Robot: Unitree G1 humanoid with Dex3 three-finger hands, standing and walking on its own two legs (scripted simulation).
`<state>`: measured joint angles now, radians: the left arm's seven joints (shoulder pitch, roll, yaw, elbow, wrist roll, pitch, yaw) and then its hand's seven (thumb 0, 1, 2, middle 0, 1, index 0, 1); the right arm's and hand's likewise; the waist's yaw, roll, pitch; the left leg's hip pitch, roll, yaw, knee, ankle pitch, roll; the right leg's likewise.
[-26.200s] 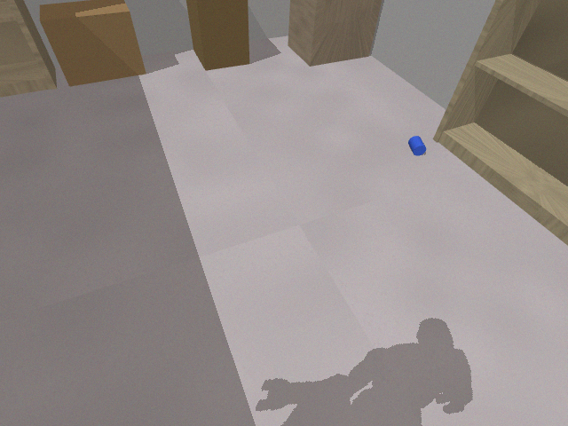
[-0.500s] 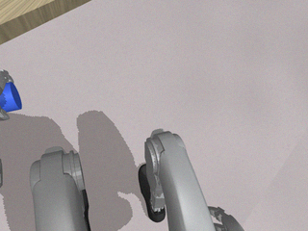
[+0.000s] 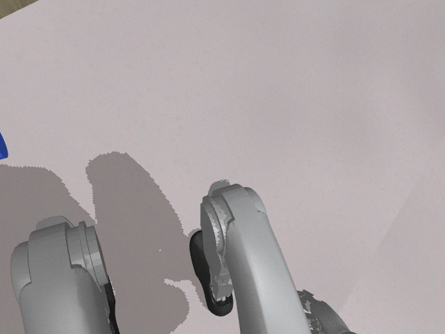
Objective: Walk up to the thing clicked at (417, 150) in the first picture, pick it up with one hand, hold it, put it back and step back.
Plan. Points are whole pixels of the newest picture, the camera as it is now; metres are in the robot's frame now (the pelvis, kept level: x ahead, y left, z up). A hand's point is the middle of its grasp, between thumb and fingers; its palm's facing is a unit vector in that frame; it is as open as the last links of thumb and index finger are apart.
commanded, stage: rest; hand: left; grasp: from above
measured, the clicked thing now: out of the picture +0.45 +0.33 -0.23
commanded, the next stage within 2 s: open in 1.18 s
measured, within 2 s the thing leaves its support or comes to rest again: rests again in 1.68 s
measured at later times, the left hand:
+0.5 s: hand out of the picture +0.45 +0.31 -0.24, palm faces -0.43 -0.15 -0.89, open 10.0 cm
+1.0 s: hand out of the picture +0.45 +0.31 -0.25, palm faces -0.43 -0.16 -0.89, open 10.0 cm
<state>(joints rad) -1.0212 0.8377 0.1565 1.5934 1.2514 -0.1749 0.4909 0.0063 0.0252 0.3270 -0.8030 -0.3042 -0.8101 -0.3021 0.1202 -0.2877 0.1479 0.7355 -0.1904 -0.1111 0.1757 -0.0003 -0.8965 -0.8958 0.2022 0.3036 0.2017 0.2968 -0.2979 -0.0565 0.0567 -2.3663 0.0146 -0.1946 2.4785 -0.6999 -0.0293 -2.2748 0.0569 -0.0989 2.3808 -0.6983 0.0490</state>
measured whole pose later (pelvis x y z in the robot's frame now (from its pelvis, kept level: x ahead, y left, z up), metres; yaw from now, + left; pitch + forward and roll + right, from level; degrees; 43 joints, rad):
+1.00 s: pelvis +0.00 +0.01 -0.01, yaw -4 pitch +29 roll -13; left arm -1.04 0.96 0.14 1.71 1.25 -0.18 0.60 0.01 0.03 0.31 -0.80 -0.30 -0.81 -0.30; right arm 0.09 -0.32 0.26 0.70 -0.24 -0.22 0.24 0.00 -0.90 -0.90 0.20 0.30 0.20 0.30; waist -0.36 -0.13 0.13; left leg -2.35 0.02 -0.26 2.53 -0.71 -0.02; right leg -2.24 0.08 -0.15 2.38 -0.68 0.06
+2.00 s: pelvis -0.01 +0.01 -0.01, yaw -5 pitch +27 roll -14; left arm -1.05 1.02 0.14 1.74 1.22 -0.19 0.61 0.01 -0.31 0.82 -0.28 -0.77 -0.27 -0.79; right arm 0.08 -0.35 0.30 0.68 -0.25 -0.26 0.25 0.00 -0.89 -0.90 0.20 0.30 0.20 0.30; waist -0.37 -0.15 0.17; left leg -2.34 0.02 -0.28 2.54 -0.71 -0.02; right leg -2.22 0.09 -0.17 2.37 -0.67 0.07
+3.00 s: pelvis -0.02 +0.00 +0.06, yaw +3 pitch +33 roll -8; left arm -0.94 0.71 -0.03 1.24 1.09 -0.10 0.15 0.01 -0.51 1.02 -0.09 -0.99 -0.08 -1.00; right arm 0.14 -0.30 0.08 0.65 -0.08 -0.03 0.17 0.00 -0.90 -0.90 0.20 0.30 0.20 0.30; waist -0.19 0.02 -0.09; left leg -2.20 0.02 -0.14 2.26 -0.64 -0.01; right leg -2.11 0.03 -0.07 2.19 -0.66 0.03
